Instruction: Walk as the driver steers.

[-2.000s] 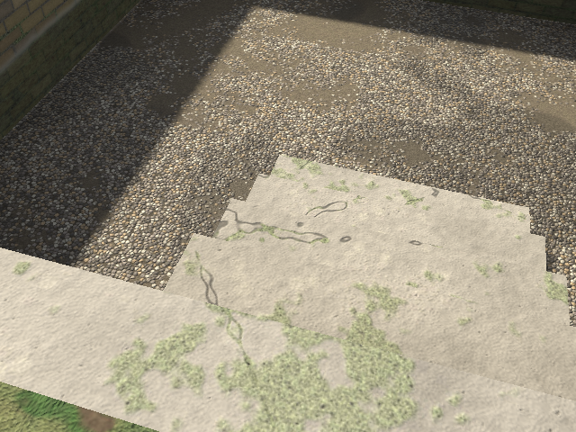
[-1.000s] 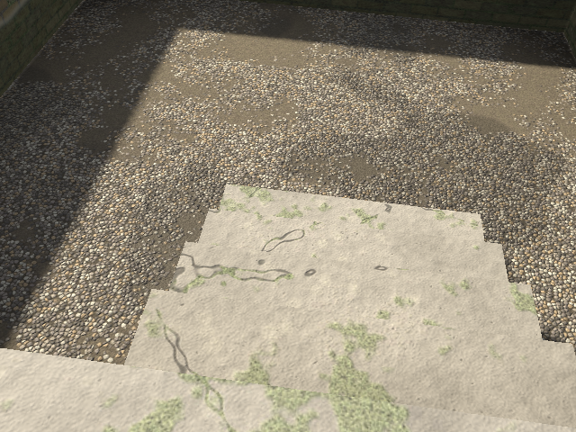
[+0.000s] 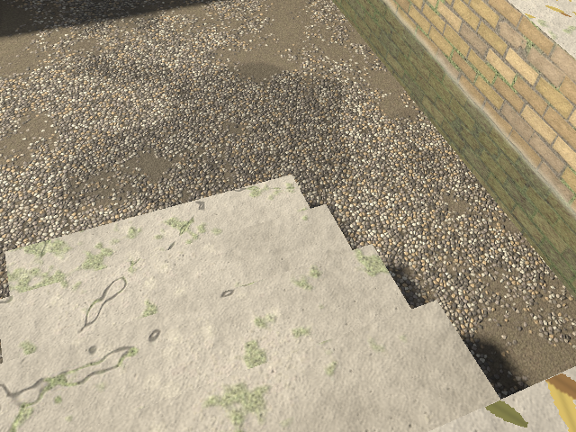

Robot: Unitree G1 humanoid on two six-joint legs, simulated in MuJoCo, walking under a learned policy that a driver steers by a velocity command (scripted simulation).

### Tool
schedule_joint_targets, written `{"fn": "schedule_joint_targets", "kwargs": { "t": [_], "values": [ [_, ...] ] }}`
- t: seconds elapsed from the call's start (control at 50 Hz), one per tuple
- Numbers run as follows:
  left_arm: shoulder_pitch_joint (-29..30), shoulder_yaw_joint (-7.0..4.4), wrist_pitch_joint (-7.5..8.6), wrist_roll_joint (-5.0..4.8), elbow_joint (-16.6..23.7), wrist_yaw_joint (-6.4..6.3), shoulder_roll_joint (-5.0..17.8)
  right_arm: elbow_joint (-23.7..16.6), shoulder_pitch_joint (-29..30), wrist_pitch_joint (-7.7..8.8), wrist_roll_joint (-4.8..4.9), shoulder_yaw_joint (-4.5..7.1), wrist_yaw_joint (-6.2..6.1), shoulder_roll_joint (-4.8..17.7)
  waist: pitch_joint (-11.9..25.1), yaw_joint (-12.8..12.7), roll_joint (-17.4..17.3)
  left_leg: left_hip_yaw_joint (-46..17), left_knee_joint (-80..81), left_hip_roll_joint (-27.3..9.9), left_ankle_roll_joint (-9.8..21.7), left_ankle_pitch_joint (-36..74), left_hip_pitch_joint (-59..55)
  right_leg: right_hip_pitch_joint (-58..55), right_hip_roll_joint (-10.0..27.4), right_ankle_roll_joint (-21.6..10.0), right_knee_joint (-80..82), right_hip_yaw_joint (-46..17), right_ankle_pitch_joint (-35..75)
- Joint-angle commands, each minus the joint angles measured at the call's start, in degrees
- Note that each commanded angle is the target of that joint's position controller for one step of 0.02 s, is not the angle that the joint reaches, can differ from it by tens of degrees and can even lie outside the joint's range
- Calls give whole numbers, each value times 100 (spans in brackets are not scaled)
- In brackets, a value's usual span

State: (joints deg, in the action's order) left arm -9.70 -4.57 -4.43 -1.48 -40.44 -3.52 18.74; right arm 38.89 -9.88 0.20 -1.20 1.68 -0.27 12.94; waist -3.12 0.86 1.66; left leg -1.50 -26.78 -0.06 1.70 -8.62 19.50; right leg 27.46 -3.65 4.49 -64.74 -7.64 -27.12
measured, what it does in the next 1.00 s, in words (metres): walks ahead: right foot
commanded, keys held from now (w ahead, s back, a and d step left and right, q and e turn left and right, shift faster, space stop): no key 0.36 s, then w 0.56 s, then w+q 0.08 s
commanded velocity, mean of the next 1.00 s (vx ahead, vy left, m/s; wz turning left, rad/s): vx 0.21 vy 0.00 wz -0.04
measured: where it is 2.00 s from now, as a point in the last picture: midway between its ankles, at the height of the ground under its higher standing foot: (289, 382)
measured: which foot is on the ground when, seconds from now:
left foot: down 0.00-1.00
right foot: up 0.00-0.14, down 0.16-0.62, up 0.64-1.00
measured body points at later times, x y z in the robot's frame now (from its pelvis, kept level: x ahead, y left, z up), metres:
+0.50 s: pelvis +0.03 -0.03 -0.01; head +0.02 -0.04 +0.44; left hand +0.11 +0.21 -0.13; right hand +0.12 -0.30 -0.13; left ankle +0.05 +0.09 -0.73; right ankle -0.02 -0.15 -0.74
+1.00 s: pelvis +0.20 -0.01 +0.00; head +0.21 +0.00 +0.45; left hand +0.37 +0.24 -0.11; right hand +0.18 -0.27 -0.13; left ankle +0.08 +0.09 -0.74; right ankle +0.35 -0.18 -0.68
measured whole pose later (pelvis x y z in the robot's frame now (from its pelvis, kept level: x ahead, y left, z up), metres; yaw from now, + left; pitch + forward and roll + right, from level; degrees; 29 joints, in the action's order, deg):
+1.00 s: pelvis +0.20 -0.01 +0.00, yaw +1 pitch +2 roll +1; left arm -8.7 -3.2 3.7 -0.6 -43.4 1.7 15.1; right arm 48.7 -27.4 3.0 0.2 2.0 0.2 12.9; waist 1.2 4.1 2.2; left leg -0.1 -19.0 2.6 2.6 -20.5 0.0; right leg 40.6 5.9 -2.0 -50.7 -2.9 5.4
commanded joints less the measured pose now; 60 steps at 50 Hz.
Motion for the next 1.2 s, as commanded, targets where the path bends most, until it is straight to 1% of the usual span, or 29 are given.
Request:
{"fn": "schedule_joint_targets", "kwargs": {
  "t": [0.02, 0.1, 0.14, 0.16, 0.18, 0.2, 0.22, 0.28, 0.36, 0.4, 0.46, 0.5, 0.56, 0.6, 0.62, 0.64, 0.66, 0.68, 0.72, 0.78, 0.9, 0.94, 1.0, 1.02, 1.06, 1.1, 1.12, 1.16, 1.2],
  "values": [
    [-228, 76, 47, 55, 298, 43, 23, -389, 227, 3, 51, 204, -12, 850, 869, -61, -1193, -1124, 814, -1024, 1144, 645, -939, -396, 295, 41, 1402, 464, 10],
    [-394, 65, 139, 68, 176, 153, 170, -258, -5, -103, 132, 231, -41, 975, 788, 34, -1338, -1384, 814, -1149, 1140, -217, -766, -1119, 328, -211, 3104, 716, 774],
    [-653, 78, 184, 167, 53, 221, 141, -106, -243, -101, 221, 201, -59, 916, 729, -99, -1118, -1232, 723, -981, 755, -614, -277, -1909, 281, -524, 4162, 763, 1613],
    [-694, 76, 209, 269, 116, 224, 308, -90, -261, -48, 176, 167, -48, 835, 796, -90, -787, -1007, 394, -810, 409, -770, 146, -2353, 732, -735, 4150, 243, 1949],
    [-582, 16, 213, 314, 115, 225, 616, -183, -349, 37, 55, 101, 1, 549, 803, 201, 321, -278, -92, -205, 64, -1079, 355, -2164, 1286, -1084, 4083, -347, 2198],
    [-316, 108, 253, 309, 91, 268, 273, -245, -89, 95, 3, 58, 27, 433, 643, 170, 946, -9, -101, -96, -181, -869, -177, -1216, 1433, -1292, 4479, -577, 1269],
    [-53, 209, 306, 350, 166, 290, -32, -209, 86, 111, -21, 75, 41, 524, 389, 165, 801, -86, -34, -147, -236, -426, -480, -900, 1195, -1101, 4625, -438, 639],
    [-287, 209, 433, 302, 32, 288, 68, 0, -68, 57, 9, 120, 16, 636, 111, 110, 526, -133, -8, -187, -197, -54, -738, -702, 896, -756, 4658, -194, 422],
    [-554, 241, 466, 228, -120, 226, 4, 240, -240, 62, 55, 126, -36, 608, 37, 70, 185, -169, 96, -234, -201, 96, -738, -888, 782, -764, 4553, -86, 906],
    [-760, 233, 446, 210, -216, 202, 6, 361, -251, 42, 82, 127, -67, 566, 108, -22, 166, 34, -87, -60, -235, -507, -663, -981, 744, -865, 4730, -136, -129],
    [-960, 56, 391, 146, -167, 174, 530, 236, 109, 156, 202, 188, -45, 677, -381, -313, 562, 385, -975, 177, -104, -1347, 726, -1398, 1490, -1464, 5317, -1238, -1466],
    [-1151, 21, 451, 130, -251, 140, 544, 129, 307, 327, 239, 195, 28, 653, -535, -427, 706, 148, -1419, -106, 94, -1500, 1313, -1724, 1879, -1752, 5334, -1689, -1093],
    [-978, 26, 522, 40, -262, 156, 425, 204, 3, 508, 248, 230, 157, 685, -262, -201, 547, 101, -1040, -248, 327, -1341, 1052, -1983, 1820, -1712, 4990, -1363, 119],
    [-543, 40, 520, -2, -202, 194, 372, 595, -887, 531, 205, 288, 165, 691, 118, 282, 482, 373, -274, 43, 318, -125, -844, -1089, 1406, -1421, 4580, -704, 885],
    [-500, 104, 545, 53, -194, 190, 145, 815, -1618, 488, 174, 379, 119, 850, 397, 529, 104, 51, -314, -99, 336, 13, -1972, -404, 1045, -1217, 3803, -217, 1256],
    [-527, 217, 627, 80, 37, 197, -201, 836, -2125, 467, 201, 555, 79, 1526, 602, 601, -1469, -2162, 611, -1357, 981, -907, -2789, 732, 176, -729, 1770, 653, 662],
    [-519, 139, 743, -8, 84, 165, 23, 811, -2385, 475, 177, 505, 108, 1480, 715, 678, -1840, -3963, 1333, -2063, 1590, -1587, -2994, 1545, -36, -624, 336, 272, -492],
    [-595, 27, 841, -101, 20, 190, 321, 662, -1891, 501, 159, 379, 88, 1171, 180, 385, -1185, -3589, 1306, -2137, 1602, -1543, -2600, 1991, 277, -734, -349, -21, -276],
    [-666, 8, 864, -50, -113, 243, 270, 438, -1348, 525, 156, 309, 118, 1015, 18, 106, -624, -2553, 1366, -1726, 1294, -980, -2135, 1999, 738, -881, -408, 87, 739],
    [-637, -13, 783, 14, -151, 313, 166, 394, -1233, 515, 127, 212, 122, 775, 62, -5, -646, -1504, 1611, -1254, 1095, 382, -1791, 1568, 1046, -841, 306, 276, 1522],
    [160, 149, 800, 98, 137, 406, -211, 669, -1655, 327, 195, 285, -10, 1031, 130, 161, -547, -496, 1518, -1055, 1052, 2309, -1752, 1383, 936, -568, 1792, 602, 2914],
    [-224, 33, 865, 66, -111, 507, 67, 704, -1800, 363, 117, 279, 0, 983, 379, 58, -424, -504, 1054, -1185, 1156, 2055, -1678, 1233, 991, -596, 1172, 493, 3582],
    [471, 33, 955, 114, 92, 593, 39, 678, -1836, 322, 155, 216, 39, 808, -92, 145, -498, -846, 743, -1239, 1175, 1546, -1430, 1503, 889, -704, 1191, 570, 3395],
    [857, -5, 1041, 64, 262, 651, 106, 929, -2444, 298, 231, 242, -88, 766, -235, 329, -691, -1344, 298, -1493, 1085, 986, -2640, 2810, 1158, -806, 1416, -5, 3567],
    [1889, -3, 1170, 11, 610, 777, 161, 1071, -3297, 273, 232, 308, -241, 880, -510, 841, -677, -1951, 15, -1718, 1092, 497, -4173, 4729, 1157, -787, 1848, 35, 2881],
    [2429, 75, 1247, 12, 784, 829, -7, 1107, -3556, 245, 249, 404, -417, 998, -683, 965, -722, -2333, -138, -1854, 1051, 412, -4368, 5289, 1269, -729, 1960, -142, 2574],
    [2297, 107, 1281, 46, 789, 897, -14, 983, -3142, 224, 309, 382, -534, 877, -768, 693, -698, -2017, -186, -1691, 871, 195, -3529, 4534, 1438, -752, 2465, -366, 3610],
    [1797, 208, 1291, 188, 512, 1101, -267, 614, -2327, 176, 261, 344, -513, 799, -578, 560, -250, -1061, -119, -877, 604, -848, -472, 906, 844, -761, 3205, 346, 5964],
    [1200, 93, 1154, 76, 306, 1018, -95, 558, -2221, 186, 299, 398, -465, 960, -283, 304, -472, -922, -379, -574, 415, -1681, 547, -1043, 608, -547, 2928, 116, 6465]
  ]
}}
Velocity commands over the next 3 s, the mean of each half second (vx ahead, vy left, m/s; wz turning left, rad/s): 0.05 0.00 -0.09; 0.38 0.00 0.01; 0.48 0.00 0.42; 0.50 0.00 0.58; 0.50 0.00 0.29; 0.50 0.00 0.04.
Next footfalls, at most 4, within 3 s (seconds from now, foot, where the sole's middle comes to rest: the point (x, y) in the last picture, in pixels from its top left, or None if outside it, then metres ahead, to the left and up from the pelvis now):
0.16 right None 0.02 -0.15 -0.78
1.30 right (372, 388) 0.62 -0.26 -0.95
1.96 left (216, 348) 0.81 0.18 -1.13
2.56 right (236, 264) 1.23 0.14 -1.30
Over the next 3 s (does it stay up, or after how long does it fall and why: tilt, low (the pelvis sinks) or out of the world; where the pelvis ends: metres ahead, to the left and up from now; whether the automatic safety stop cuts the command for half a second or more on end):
stays up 1.24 0.28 -0.55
